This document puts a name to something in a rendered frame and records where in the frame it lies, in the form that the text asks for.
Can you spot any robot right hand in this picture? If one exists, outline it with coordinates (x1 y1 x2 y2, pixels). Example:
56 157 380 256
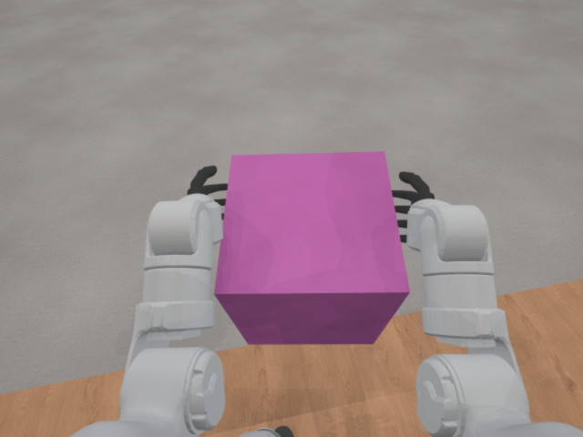
392 172 435 243

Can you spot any carton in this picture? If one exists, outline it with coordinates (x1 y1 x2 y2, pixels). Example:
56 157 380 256
214 151 410 344

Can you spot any robot right upper arm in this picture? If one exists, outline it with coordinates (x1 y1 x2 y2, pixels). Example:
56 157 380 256
415 354 583 437

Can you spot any robot left forearm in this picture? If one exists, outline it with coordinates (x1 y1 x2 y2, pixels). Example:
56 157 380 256
119 194 223 413

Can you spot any robot left hand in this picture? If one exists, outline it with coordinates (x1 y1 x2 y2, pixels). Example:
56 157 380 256
187 166 228 220

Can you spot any robot left upper arm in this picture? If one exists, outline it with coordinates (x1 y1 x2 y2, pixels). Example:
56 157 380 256
70 347 226 437

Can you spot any robot right forearm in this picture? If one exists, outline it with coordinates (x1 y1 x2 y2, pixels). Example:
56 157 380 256
406 198 530 418

